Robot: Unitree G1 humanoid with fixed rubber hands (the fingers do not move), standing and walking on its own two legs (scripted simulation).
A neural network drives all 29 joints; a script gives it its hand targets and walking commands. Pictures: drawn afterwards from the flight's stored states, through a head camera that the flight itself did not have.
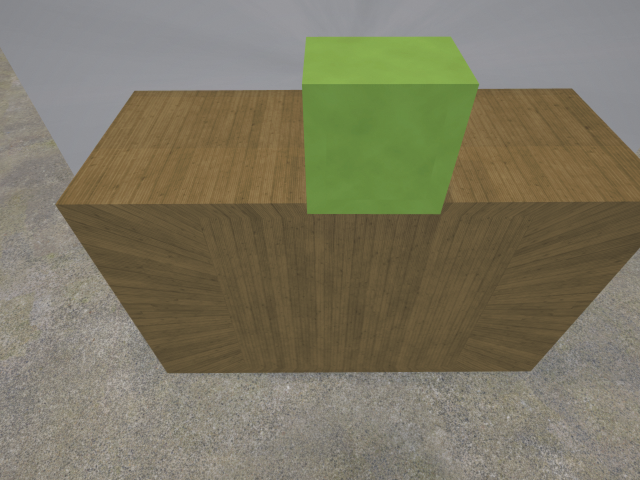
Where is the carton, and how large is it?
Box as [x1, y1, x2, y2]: [302, 37, 478, 213]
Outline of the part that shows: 306,37 302,78 307,213 440,213 478,86 476,79 450,37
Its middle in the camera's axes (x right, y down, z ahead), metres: +0.10 -0.19 +0.70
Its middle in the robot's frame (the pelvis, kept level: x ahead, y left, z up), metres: +0.67 -0.09 +0.10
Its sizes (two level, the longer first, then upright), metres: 0.249 0.179 0.250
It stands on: a pedestal, 0.75 m high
